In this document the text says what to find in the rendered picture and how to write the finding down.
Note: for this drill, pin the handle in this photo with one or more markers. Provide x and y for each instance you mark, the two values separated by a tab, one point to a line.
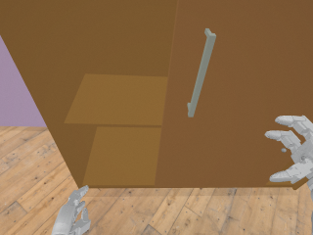
208	47

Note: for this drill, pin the robot left hand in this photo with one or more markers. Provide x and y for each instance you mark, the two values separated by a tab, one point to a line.
65	221

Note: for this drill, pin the wardrobe door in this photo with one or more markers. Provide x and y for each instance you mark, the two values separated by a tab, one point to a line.
260	68
289	164

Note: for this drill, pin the robot right hand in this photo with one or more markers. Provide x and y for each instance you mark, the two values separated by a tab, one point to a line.
300	168

